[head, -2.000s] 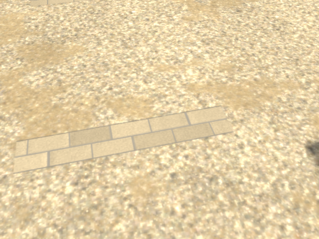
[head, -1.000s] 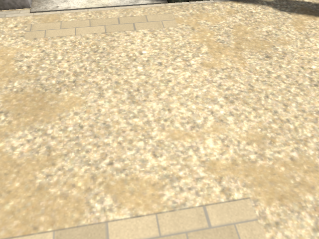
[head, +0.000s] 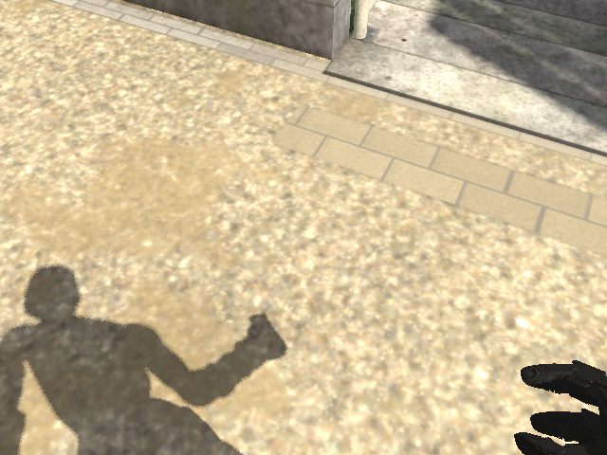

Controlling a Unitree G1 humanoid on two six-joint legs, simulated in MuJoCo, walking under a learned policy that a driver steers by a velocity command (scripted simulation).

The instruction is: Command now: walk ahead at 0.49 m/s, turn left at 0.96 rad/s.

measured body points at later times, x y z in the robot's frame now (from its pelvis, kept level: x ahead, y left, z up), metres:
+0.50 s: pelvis +0.18 -0.03 +0.02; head +0.20 -0.02 +0.47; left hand +0.28 +0.22 -0.11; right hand +0.28 -0.29 -0.10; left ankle +0.22 +0.02 -0.72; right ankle +0.20 -0.16 -0.68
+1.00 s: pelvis +0.19 -0.07 +0.02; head +0.22 -0.09 +0.47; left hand +0.45 +0.13 -0.08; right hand +0.18 -0.37 -0.10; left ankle +0.28 +0.04 -0.68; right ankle +0.15 -0.14 -0.72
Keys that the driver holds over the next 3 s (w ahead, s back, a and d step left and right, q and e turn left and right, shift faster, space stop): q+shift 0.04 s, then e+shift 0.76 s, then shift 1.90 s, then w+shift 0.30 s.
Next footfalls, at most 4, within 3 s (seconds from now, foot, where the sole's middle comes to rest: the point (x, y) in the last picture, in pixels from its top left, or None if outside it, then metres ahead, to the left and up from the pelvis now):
0.06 left None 0.25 0.03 -0.76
0.64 right None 0.19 -0.16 -0.76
1.10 left None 0.30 0.01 -0.76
1.38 right None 0.15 -0.15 -0.76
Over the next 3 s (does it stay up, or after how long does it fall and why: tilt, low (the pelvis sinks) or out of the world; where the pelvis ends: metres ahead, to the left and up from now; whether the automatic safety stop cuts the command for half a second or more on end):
stays up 0.27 -0.06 0.01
